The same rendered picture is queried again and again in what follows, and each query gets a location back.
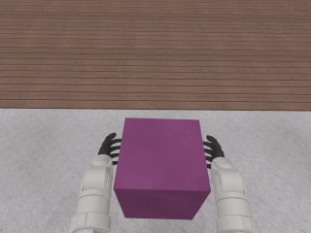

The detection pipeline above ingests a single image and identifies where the right robot hand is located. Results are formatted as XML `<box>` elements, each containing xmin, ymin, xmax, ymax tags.
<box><xmin>203</xmin><ymin>135</ymin><xmax>225</xmax><ymax>169</ymax></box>

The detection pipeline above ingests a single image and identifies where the carton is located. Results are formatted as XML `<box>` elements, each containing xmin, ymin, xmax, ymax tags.
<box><xmin>113</xmin><ymin>117</ymin><xmax>211</xmax><ymax>220</ymax></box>

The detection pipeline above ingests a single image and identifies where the left robot hand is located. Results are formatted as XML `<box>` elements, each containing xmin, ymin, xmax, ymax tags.
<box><xmin>97</xmin><ymin>132</ymin><xmax>121</xmax><ymax>166</ymax></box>

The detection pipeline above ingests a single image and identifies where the left robot forearm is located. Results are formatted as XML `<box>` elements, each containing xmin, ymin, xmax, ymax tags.
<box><xmin>67</xmin><ymin>154</ymin><xmax>114</xmax><ymax>233</ymax></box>

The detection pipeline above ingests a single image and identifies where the right robot forearm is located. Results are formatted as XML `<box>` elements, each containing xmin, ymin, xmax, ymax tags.
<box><xmin>211</xmin><ymin>156</ymin><xmax>260</xmax><ymax>233</ymax></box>

